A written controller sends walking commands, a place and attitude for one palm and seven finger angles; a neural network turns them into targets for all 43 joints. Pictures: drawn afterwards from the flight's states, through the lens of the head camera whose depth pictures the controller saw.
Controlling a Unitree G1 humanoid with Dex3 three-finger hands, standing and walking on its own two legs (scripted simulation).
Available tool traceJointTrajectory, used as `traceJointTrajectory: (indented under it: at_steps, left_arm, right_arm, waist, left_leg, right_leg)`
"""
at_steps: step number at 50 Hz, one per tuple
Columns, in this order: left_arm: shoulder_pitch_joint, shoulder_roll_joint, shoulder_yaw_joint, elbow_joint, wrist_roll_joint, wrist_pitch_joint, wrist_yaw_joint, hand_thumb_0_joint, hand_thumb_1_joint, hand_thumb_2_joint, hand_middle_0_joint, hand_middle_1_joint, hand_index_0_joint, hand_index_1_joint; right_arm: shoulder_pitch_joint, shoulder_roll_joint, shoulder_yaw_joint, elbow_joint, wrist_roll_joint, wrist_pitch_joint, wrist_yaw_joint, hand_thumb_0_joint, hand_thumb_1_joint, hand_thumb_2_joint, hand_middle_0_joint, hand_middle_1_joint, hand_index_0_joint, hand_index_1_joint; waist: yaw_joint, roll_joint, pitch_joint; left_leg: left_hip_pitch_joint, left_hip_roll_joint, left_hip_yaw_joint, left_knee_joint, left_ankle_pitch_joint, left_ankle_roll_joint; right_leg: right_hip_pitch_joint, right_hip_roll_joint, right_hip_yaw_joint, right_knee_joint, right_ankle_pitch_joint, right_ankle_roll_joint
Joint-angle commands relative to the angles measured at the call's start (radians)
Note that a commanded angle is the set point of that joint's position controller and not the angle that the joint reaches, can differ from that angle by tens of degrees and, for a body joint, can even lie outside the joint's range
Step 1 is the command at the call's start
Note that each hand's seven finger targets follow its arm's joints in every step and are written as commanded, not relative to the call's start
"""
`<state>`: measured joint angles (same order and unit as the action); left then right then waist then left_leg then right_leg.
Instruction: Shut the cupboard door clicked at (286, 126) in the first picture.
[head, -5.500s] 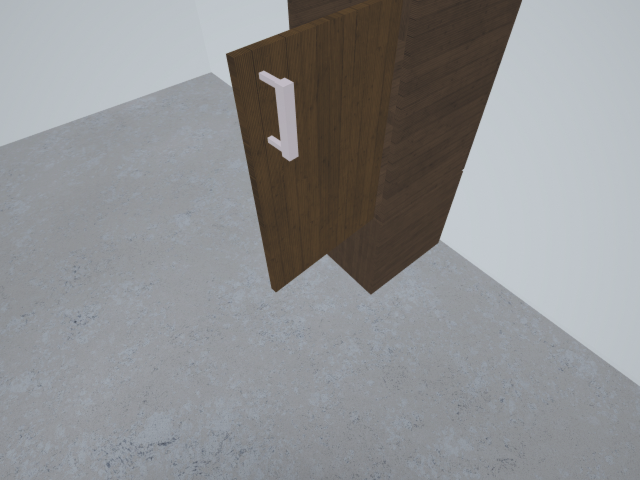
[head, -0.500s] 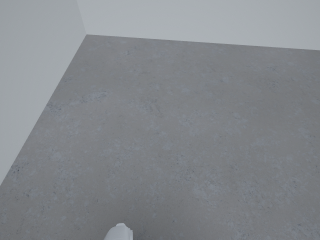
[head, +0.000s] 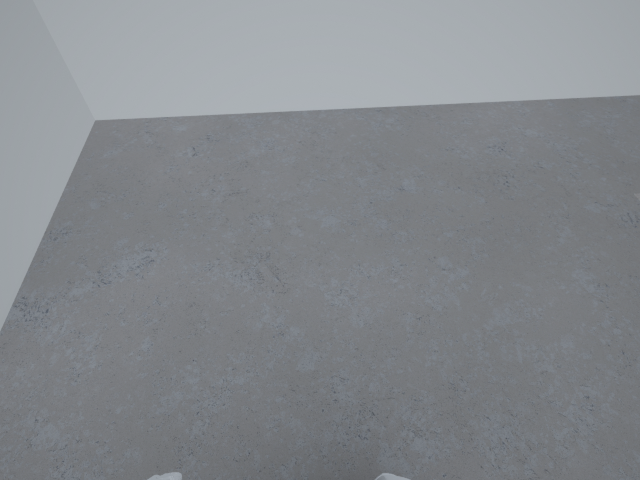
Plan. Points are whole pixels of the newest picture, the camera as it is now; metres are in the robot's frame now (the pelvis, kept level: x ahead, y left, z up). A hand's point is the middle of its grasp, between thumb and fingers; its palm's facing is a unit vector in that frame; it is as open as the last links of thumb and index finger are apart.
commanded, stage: walk to a spot facing it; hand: left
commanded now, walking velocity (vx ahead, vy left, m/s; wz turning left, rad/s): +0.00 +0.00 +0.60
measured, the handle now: out of the picture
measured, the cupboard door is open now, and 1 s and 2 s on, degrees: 94 94 94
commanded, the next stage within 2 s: none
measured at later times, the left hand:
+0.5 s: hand (163, 464) +0.17 +0.23 -0.18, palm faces +0.27 -0.94 -0.20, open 7.3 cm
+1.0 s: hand out of the picture +0.13 +0.16 -0.15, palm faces +0.55 -0.80 -0.24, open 7.4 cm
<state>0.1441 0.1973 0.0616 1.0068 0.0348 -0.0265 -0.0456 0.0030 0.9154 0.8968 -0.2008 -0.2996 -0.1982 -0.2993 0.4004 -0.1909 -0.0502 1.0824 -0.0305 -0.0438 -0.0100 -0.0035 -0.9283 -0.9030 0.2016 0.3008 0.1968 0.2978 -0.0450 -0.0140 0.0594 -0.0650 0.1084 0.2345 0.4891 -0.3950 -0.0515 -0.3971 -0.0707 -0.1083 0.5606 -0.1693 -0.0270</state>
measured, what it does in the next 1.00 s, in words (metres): walks ahead, turning left: left foot, then right foot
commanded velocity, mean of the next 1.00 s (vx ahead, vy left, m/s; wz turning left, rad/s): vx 0.00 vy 0.00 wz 0.60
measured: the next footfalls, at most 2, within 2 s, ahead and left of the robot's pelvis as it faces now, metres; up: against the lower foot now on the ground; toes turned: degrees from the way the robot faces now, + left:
left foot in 0.34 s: +0.19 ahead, +0.13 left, +0.00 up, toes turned +20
right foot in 0.74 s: +0.26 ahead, -0.13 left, +0.00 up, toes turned +22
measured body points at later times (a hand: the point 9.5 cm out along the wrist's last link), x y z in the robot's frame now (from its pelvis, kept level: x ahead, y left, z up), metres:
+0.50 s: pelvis +0.14 +0.02 +0.00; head +0.18 +0.06 +0.45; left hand +0.16 +0.28 -0.16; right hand +0.26 -0.21 -0.13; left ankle +0.15 +0.11 -0.73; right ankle +0.10 -0.14 -0.65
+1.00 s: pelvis +0.20 -0.03 +0.01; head +0.26 +0.00 +0.45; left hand +0.10 +0.20 -0.13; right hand +0.44 -0.19 -0.13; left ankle +0.13 +0.08 -0.69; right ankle +0.22 -0.14 -0.73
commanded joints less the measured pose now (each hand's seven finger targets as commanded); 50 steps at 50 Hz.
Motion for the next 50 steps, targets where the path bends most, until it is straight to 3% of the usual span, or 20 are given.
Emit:
traceJointTrajectory:
  at_steps: [1,3,6,14,15,16,17,18,19,23,29,34,35,36,37,38,40,42,46,50]
  left_arm:
    - [0.35,0.253,0.044,0.064,-0.021,-0.033,0.047,0.0,0.9,0.9,-0.2,-0.3,-0.2,-0.3]
    - [0.19,0.152,0.018,0.033,-0.019,-0.036,0.06,0.0,0.9,0.9,-0.2,-0.3,-0.2,-0.3]
    - [0.074,0.088,-0.002,0.0,-0.015,-0.036,0.066,0.0,0.9,0.9,-0.2,-0.3,-0.2,-0.3]
    - [0.045,0.129,0.028,-0.039,-0.019,-0.007,0.069,0.0,0.9,0.9,-0.2,-0.3,-0.2,-0.3]
    - [0.041,0.122,0.026,-0.047,-0.02,0.001,0.068,0.0,0.9,0.9,-0.2,-0.3,-0.2,-0.3]
    - [0.063,0.086,0.026,-0.075,-0.027,0.013,0.067,0.0,0.9,0.9,-0.2,-0.3,-0.2,-0.3]
    - [0.026,0.057,0.015,-0.117,-0.032,0.025,0.069,0.0,0.9,0.9,-0.2,-0.3,-0.2,-0.3]
    - [-0.021,0.078,0.017,-0.142,-0.018,0.036,0.069,0.0,0.9,0.9,-0.2,-0.3,-0.2,-0.3]
    - [-0.049,0.055,0.021,-0.141,-0.014,0.037,0.067,0.0,0.9,0.9,-0.2,-0.3,-0.2,-0.3]
    - [-0.009,0.066,0.021,-0.111,-0.015,0.039,0.056,0.0,0.9,0.9,-0.2,-0.3,-0.2,-0.3]
    - [-0.024,0.072,0.016,-0.147,-0.018,0.049,0.057,0.0,0.9,0.9,-0.2,-0.3,-0.2,-0.3]
    - [0.081,0.101,0.023,-0.144,-0.023,0.037,0.061,0.0,0.9,0.9,-0.2,-0.3,-0.2,-0.3]
    - [0.129,0.145,0.033,-0.141,-0.016,0.027,0.066,0.0,0.9,0.9,-0.2,-0.3,-0.2,-0.3]
    - [0.154,0.238,0.052,-0.142,0.0,0.016,0.076,0.0,0.9,0.9,-0.2,-0.3,-0.2,-0.3]
    - [0.133,0.287,0.049,-0.159,-0.001,0.018,0.076,0.0,0.9,0.9,-0.2,-0.3,-0.2,-0.3]
    - [0.105,0.238,0.039,-0.165,-0.006,0.012,0.082,0.0,0.9,0.9,-0.2,-0.3,-0.2,-0.3]
    - [0.033,0.176,0.022,-0.175,-0.012,0.01,0.083,0.0,0.9,0.9,-0.2,-0.3,-0.2,-0.3]
    - [0.061,0.162,0.016,-0.171,-0.01,0.003,0.081,0.0,0.9,0.9,-0.2,-0.3,-0.2,-0.3]
    - [0.156,0.202,0.025,-0.136,-0.008,0.003,0.079,0.0,0.9,0.9,-0.2,-0.3,-0.2,-0.3]
    - [0.163,0.228,0.037,-0.128,-0.004,0.008,0.076,0.0,0.9,0.9,-0.2,-0.3,-0.2,-0.3]
  right_arm:
    - [-0.038,-0.055,0.0,-0.075,0.027,0.005,0.002,0.0,-0.9,-0.9,0.2,0.3,0.2,0.3]
    - [-0.066,-0.044,-0.005,-0.054,0.022,0.015,-0.004,0.0,-0.9,-0.9,0.2,0.3,0.2,0.3]
    - [-0.016,0.003,0.004,-0.02,0.019,0.042,0.002,0.0,-0.9,-0.9,0.2,0.3,0.2,0.3]
    - [-0.065,-0.014,-0.001,-0.092,0.009,0.056,0.028,0.0,-0.9,-0.9,0.2,0.3,0.2,0.3]
    - [-0.022,-0.051,-0.012,-0.091,0.007,0.055,0.03,0.0,-0.9,-0.9,0.2,0.3,0.2,0.3]
    - [0.033,-0.15,-0.034,-0.099,-0.004,0.048,0.023,0.0,-0.9,-0.9,0.2,0.3,0.2,0.3]
    - [0.066,-0.235,-0.054,-0.102,-0.007,0.049,0.008,0.0,-0.9,-0.9,0.2,0.3,0.2,0.3]
    - [0.05,-0.252,-0.058,-0.106,-0.005,0.052,-0.003,0.0,-0.9,-0.9,0.2,0.3,0.2,0.3]
    - [0.004,-0.241,-0.06,-0.119,-0.005,0.048,-0.01,0.0,-0.9,-0.9,0.2,0.3,0.2,0.3]
    - [-0.113,-0.185,-0.04,-0.161,0.002,0.029,-0.018,0.0,-0.9,-0.9,0.2,0.3,0.2,0.3]
    - [-0.144,-0.227,-0.063,-0.186,0.001,0.051,-0.006,0.0,-0.9,-0.9,0.2,0.3,0.2,0.3]
    - [-0.248,-0.24,-0.076,-0.235,0.007,0.073,0.005,0.0,-0.9,-0.9,0.2,0.3,0.2,0.3]
    - [-0.27,-0.212,-0.072,-0.249,0.016,0.075,0.01,0.0,-0.9,-0.9,0.2,0.3,0.2,0.3]
    - [-0.267,-0.142,-0.063,-0.271,0.023,0.077,0.018,0.0,-0.9,-0.9,0.2,0.3,0.2,0.3]
    - [-0.287,-0.147,-0.063,-0.289,0.016,0.077,0.025,0.0,-0.9,-0.9,0.2,0.3,0.2,0.3]
    - [-0.304,-0.159,-0.065,-0.277,0.01,0.084,0.025,0.0,-0.9,-0.9,0.2,0.3,0.2,0.3]
    - [-0.273,-0.141,-0.061,-0.243,0.014,0.096,0.032,0.0,-0.9,-0.9,0.2,0.3,0.2,0.3]
    - [-0.293,-0.117,-0.046,-0.24,0.017,0.095,0.038,0.0,-0.9,-0.9,0.2,0.3,0.2,0.3]
    - [-0.37,-0.089,-0.026,-0.253,0.021,0.093,0.048,0.0,-0.9,-0.9,0.2,0.3,0.2,0.3]
    - [-0.371,-0.092,-0.022,-0.262,0.025,0.086,0.047,0.0,-0.9,-0.9,0.2,0.3,0.2,0.3]
  waist:
    - [0.169,-0.186,-0.178]
    - [0.102,-0.201,-0.093]
    - [0.029,-0.147,-0.073]
    - [0.015,-0.102,-0.073]
    - [-0.007,-0.02,-0.104]
    - [-0.03,0.234,-0.137]
    - [-0.062,0.381,-0.16]
    - [-0.062,0.23,-0.17]
    - [-0.035,0.241,-0.167]
    - [0.019,0.13,-0.15]
    - [0.002,0.161,-0.157]
    - [0.056,0.16,-0.126]
    - [0.083,0.079,-0.129]
    - [0.093,-0.196,-0.122]
    - [0.1,-0.291,-0.095]
    - [0.08,-0.208,-0.071]
    - [0.03,-0.211,-0.071]
    - [0.038,-0.212,-0.087]
    - [0.087,-0.184,-0.086]
    - [0.084,-0.217,-0.11]
  left_leg:
    - [-0.502,-0.035,-0.153,0.618,-0.291,0.023]
    - [-0.526,0.02,-0.217,0.693,-0.122,0.017]
    - [-0.413,0.026,-0.183,0.549,-0.031,-0.004]
    - [-0.269,-0.033,-0.074,0.117,0.183,0.006]
    - [-0.159,-0.026,-0.112,0.053,0.329,0.022]
    - [-0.075,0.148,-0.388,-0.034,0.577,0.12]
    - [-0.048,0.339,-0.664,-0.132,0.739,0.258]
    - [-0.087,0.341,-0.695,-0.163,0.495,0.28]
    - [-0.087,0.297,-0.699,-0.171,0.41,0.254]
    - [-0.089,0.183,-0.448,-0.129,0.601,0.189]
    - [-0.092,0.151,-0.453,-0.12,0.517,0.199]
    - [-0.281,0.084,-0.494,-0.065,0.368,0.157]
    - [-0.37,0.026,-0.458,0.014,0.257,0.111]
    - [-0.556,-0.12,-0.309,0.23,-0.018,0.027]
    - [-0.559,-0.151,-0.242,0.504,-0.236,0.004]
    - [-0.559,-0.11,-0.286,0.653,-0.183,0.008]
    - [-0.566,-0.066,-0.265,0.743,-0.078,-0.016]
    - [-0.54,-0.069,-0.215,0.633,-0.061,-0.031]
    - [-0.466,-0.092,-0.135,0.391,-0.05,-0.027]
    - [-0.356,-0.11,-0.094,0.201,-0.02,-0.001]
  right_leg:
    - [0.526,-0.431,0.455,-0.274,0.141,-0.21]
    - [0.381,-0.373,0.303,-0.276,0.259,-0.157]
    - [0.231,-0.302,0.046,-0.279,0.418,-0.109]
    - [0.236,-0.267,-0.103,-0.089,0.288,-0.03]
    - [0.173,-0.24,-0.119,0.017,0.187,0.004]
    - [0.033,-0.13,-0.151,0.218,-0.121,0.075]
    - [-0.098,-0.012,-0.073,0.469,-0.576,0.107]
    - [-0.125,0.0,0.046,0.616,-0.528,0.09]
    - [-0.214,-0.009,0.091,0.692,-0.432,0.092]
    - [-0.191,-0.029,0.118,0.606,-0.235,0.117]
    - [-0.073,0.021,0.087,0.325,-0.267,0.116]
    - [0.197,0.06,0.05,-0.012,-0.117,0.095]
    - [0.309,-0.001,0.109,-0.171,-0.067,0.079]
    - [0.401,-0.262,0.389,-0.308,-0.09,-0.012]
    - [0.282,-0.446,0.491,-0.337,-0.03,-0.119]
    - [0.231,-0.398,0.441,-0.298,0.07,-0.136]
    - [0.261,-0.296,0.234,-0.219,0.317,-0.101]
    - [0.333,-0.252,0.111,-0.17,0.523,-0.075]
    - [0.411,-0.262,0.05,-0.122,0.669,-0.059]
    - [0.408,-0.283,0.016,-0.058,0.681,-0.053]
